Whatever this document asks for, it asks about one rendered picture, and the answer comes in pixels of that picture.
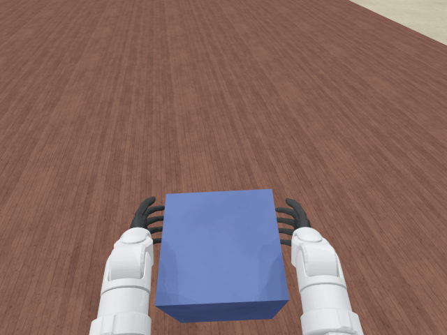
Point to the left robot forearm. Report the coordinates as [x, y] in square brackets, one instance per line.
[124, 303]

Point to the robot right hand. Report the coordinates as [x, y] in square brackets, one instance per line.
[300, 219]

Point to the robot left hand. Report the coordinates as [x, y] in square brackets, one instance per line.
[141, 221]

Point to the carton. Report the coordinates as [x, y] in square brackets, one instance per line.
[221, 257]

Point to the right robot forearm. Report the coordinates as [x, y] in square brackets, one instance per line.
[325, 301]

